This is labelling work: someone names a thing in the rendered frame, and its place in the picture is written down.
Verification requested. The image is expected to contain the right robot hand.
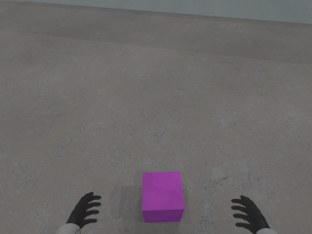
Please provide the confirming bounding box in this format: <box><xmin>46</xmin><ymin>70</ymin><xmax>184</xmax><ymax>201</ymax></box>
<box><xmin>231</xmin><ymin>195</ymin><xmax>270</xmax><ymax>234</ymax></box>

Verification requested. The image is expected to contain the carton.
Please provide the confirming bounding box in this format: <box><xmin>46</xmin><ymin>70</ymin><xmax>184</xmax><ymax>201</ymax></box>
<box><xmin>141</xmin><ymin>171</ymin><xmax>184</xmax><ymax>223</ymax></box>

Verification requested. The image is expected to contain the left robot hand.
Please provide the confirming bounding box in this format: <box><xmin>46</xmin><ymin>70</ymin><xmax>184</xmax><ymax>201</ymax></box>
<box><xmin>66</xmin><ymin>191</ymin><xmax>101</xmax><ymax>229</ymax></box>

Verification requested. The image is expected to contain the robot left forearm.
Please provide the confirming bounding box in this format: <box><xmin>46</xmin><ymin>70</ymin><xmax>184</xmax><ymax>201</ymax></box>
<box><xmin>56</xmin><ymin>223</ymin><xmax>81</xmax><ymax>234</ymax></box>

